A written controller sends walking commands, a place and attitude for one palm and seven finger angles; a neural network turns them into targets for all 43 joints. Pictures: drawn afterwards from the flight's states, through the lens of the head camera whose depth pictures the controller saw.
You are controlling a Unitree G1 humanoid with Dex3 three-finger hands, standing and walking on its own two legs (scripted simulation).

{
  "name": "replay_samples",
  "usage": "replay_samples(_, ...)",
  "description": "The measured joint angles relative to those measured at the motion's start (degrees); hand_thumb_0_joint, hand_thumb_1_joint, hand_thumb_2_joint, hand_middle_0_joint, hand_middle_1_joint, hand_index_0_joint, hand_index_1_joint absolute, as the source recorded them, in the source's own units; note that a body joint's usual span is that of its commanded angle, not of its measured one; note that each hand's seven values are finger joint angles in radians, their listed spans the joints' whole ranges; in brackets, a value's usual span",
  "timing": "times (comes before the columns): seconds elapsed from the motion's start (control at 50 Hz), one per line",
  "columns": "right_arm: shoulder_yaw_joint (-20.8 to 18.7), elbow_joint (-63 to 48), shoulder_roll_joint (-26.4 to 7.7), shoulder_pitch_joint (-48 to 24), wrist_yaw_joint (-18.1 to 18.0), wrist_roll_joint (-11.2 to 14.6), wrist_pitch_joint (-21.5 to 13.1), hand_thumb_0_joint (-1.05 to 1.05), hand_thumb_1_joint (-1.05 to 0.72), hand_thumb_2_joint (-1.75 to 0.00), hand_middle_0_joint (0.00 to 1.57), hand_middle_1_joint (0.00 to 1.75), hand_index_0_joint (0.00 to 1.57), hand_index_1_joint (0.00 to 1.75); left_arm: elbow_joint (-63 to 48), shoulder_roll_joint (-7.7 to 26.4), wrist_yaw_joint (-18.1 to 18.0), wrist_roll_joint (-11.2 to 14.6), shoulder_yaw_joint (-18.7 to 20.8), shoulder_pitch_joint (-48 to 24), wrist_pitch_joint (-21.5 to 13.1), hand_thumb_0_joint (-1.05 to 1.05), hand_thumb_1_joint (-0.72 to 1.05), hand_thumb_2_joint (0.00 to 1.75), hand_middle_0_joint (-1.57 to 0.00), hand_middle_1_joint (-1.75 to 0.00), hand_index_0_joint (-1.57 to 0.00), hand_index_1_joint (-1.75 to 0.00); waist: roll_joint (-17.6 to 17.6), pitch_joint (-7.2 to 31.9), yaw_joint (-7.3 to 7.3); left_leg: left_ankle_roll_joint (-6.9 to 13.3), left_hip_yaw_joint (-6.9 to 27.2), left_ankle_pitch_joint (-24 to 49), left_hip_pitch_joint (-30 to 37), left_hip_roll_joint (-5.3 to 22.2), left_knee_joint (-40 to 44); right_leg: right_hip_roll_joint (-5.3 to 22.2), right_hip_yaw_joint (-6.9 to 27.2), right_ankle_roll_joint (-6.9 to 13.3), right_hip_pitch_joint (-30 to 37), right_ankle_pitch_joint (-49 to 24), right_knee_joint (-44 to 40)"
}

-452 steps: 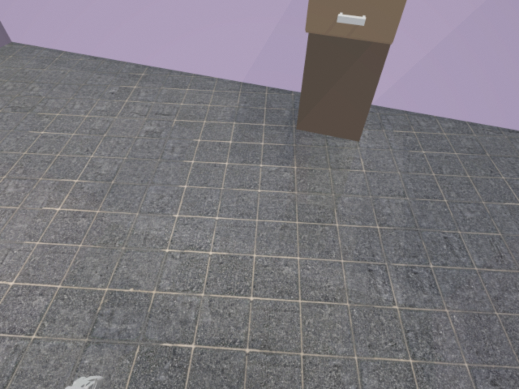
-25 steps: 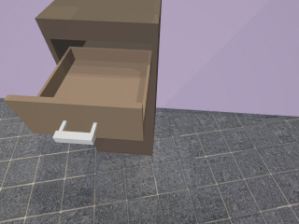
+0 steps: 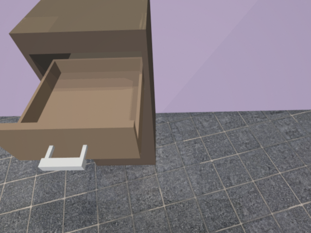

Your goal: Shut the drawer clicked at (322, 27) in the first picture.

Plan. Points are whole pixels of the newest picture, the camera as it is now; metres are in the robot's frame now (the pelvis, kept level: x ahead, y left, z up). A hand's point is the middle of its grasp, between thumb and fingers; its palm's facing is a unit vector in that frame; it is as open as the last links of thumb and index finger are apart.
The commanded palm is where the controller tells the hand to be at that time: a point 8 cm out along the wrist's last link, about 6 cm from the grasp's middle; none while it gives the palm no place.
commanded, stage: come to a stop and stand still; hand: left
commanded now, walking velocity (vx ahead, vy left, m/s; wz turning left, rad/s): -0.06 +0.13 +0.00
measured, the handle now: (65, 156) +0.29 +0.25 +0.04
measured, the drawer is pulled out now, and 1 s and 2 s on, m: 0.30 0.30 0.30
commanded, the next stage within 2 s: look again from close up in 0.46 s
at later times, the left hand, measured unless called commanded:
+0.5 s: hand out of the picture -0.02 +0.17 -0.16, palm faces +0.05 -0.98 -0.20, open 7.4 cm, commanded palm none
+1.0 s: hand out of the picture -0.01 +0.20 -0.16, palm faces +0.04 -0.98 -0.21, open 7.4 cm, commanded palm none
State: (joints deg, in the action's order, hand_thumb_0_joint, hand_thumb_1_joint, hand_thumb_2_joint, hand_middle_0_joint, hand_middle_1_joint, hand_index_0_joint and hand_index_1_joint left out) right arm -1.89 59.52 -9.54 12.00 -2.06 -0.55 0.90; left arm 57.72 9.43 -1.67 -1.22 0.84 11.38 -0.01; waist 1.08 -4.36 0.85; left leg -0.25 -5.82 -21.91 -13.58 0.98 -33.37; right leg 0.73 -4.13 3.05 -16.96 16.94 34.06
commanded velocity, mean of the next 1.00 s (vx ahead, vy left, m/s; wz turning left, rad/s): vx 0.00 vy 0.01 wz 0.00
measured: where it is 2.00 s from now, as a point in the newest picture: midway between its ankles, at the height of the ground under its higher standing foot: outside the picture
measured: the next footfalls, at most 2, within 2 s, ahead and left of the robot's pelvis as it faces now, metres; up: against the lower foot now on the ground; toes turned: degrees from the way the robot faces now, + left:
none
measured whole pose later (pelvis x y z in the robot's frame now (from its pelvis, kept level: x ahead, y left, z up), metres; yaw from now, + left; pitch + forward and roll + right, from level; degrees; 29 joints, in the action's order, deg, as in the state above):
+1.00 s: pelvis -0.02 +0.03 +0.01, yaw +0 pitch -2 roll +1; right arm 1.2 62.4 -8.2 18.3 -1.4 -0.8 -1.4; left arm 62.2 8.1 -1.7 -0.5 -0.3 17.0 -1.0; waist 1.1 -1.1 -0.2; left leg 1.9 -4.1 -14.8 -9.0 -1.4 -25.4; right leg 2.1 -3.3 0.4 -13.8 12.2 27.8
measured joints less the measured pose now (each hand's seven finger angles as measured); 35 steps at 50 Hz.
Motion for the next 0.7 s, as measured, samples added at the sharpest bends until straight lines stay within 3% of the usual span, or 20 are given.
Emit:
replay_samples(0.06, 0.1, 0.5, 0.2, 0.2, 0.1, 0.2, 0.4, 0.00, -0.92, -0.90, 0.20, 0.30, 0.19, 0.30, -0.1, -0.2, -0.2, 0.1, 0.0, -0.3, -0.2, 0.01, 0.92, 0.90, -0.20, -0.30, -0.20, -0.30, -0.4, 0.4, -0.23, -0.7, 2.1, -2.1, -0.1, -0.1, -1.7, -0.4, -0.3, 0.6, 0.2, -0.8, -0.9)
replay_samples(0.1, 0.3, 0.8, 0.5, 0.5, 0.1, 0.3, 0.4, 0.00, -0.92, -0.90, 0.20, 0.30, 0.19, 0.30, -0.1, -0.1, -0.2, 0.2, 0.1, -0.6, 0.0, 0.01, 0.92, 0.90, -0.20, -0.30, -0.20, -0.30, -0.9, 0.5, -0.44, -1.0, 2.7, 0.7, 1.3, 0.1, 1.5, -0.6, -0.4, 0.6, 0.2, -1.1, -0.9)
replay_samples(0.14, 0.5, 1.2, 0.9, 0.9, 0.1, 0.2, 0.2, 0.00, -0.92, -0.90, 0.20, 0.30, 0.19, 0.30, 0.1, 0.2, -0.2, 0.4, 0.3, -1.0, 0.3, 0.01, 0.92, 0.90, -0.21, -0.30, -0.20, -0.30, -1.8, 0.3, -0.66, -0.9, 2.5, 6.0, 2.4, -0.1, 3.9, -0.4, -0.4, 0.4, 0.5, -1.2, -0.7)
replay_samples(0.26, 1.1, 2.0, 1.5, 3.1, 0.4, -0.3, 0.0, 0.00, -0.92, -0.90, 0.20, 0.30, 0.19, 0.30, 0.5, 0.5, 0.2, 0.5, 0.4, -0.7, 1.3, 0.01, 0.92, 0.90, -0.21, -0.30, -0.20, -0.30, -2.2, 1.4, -1.41, -0.6, 2.3, 7.2, 3.3, 0.0, 6.9, -0.7, -0.2, 0.0, 1.8, -4.1, -4.8)
replay_samples(0.52, 2.2, 4.2, 2.9, 7.3, 0.6, -0.4, -0.9, 0.00, -0.91, -0.90, 0.20, 0.30, 0.19, 0.30, 4.7, -0.5, 0.5, 0.6, -0.2, 5.1, 0.5, 0.01, 0.91, 0.90, -0.20, -0.30, -0.20, -0.30, -1.6, 2.5, -1.39, -0.4, 2.5, 9.4, 3.8, 0.0, 10.1, -0.9, -0.4, -0.1, 2.7, -6.7, -8.9)
replay_samples(0.6, 1.9, 2.4, 1.8, 7.6, 1.4, -0.3, -0.1, 0.00, -0.91, -0.90, 0.20, 0.30, 0.19, 0.30, 4.9, -2.0, -0.2, 0.3, -1.2, 7.2, -0.7, 0.01, 0.91, 0.90, -0.20, -0.30, -0.20, -0.30, 0.7, 2.4, -0.80, -0.2, 3.4, 5.1, 0.2, 0.9, 3.2, -1.6, -1.1, -0.2, 1.6, -6.0, -7.1)
replay_samples(0.7, 1.8, 0.9, 1.4, 8.5, 1.1, -0.4, -1.2, 0.00, -0.91, -0.90, 0.20, 0.30, 0.19, 0.30, 5.4, -2.2, -0.1, 0.4, -1.1, 8.1, -0.3, 0.01, 0.91, 0.90, -0.21, -0.30, -0.20, -0.30, 0.7, 3.6, -0.09, 0.9, 3.1, 5.0, 0.8, -0.4, 2.2, -0.3, -0.6, -1.1, 1.1, -3.8, -3.8)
